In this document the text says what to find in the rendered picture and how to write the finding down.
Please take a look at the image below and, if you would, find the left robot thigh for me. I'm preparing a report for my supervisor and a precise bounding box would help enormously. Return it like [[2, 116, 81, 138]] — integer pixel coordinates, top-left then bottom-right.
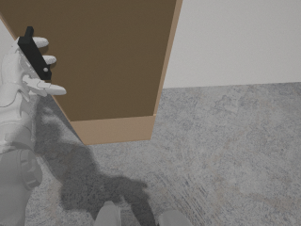
[[93, 204, 121, 226]]

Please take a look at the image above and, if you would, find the cupboard door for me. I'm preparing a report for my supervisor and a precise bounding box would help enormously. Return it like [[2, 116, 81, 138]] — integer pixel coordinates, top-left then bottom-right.
[[0, 0, 177, 121]]

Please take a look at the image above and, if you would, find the right robot thigh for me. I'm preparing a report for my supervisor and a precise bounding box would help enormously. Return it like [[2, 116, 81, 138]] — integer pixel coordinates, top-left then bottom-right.
[[158, 210, 194, 226]]

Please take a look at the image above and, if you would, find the left robot upper arm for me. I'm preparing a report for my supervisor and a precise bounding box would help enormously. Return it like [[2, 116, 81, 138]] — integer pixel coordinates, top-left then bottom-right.
[[0, 149, 43, 226]]

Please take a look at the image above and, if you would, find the robot left forearm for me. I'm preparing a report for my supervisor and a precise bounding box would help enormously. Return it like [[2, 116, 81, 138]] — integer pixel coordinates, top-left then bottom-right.
[[0, 83, 34, 154]]

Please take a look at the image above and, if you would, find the handle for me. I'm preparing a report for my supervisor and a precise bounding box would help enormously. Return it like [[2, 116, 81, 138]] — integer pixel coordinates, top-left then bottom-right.
[[17, 26, 52, 80]]

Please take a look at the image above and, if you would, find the robot thigh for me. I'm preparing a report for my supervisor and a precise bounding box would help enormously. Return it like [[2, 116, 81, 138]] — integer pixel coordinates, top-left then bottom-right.
[[158, 210, 194, 226], [93, 204, 121, 226]]

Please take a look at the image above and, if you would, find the robot left hand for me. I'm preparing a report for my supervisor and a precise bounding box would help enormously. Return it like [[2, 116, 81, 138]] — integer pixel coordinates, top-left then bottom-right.
[[1, 37, 67, 97]]

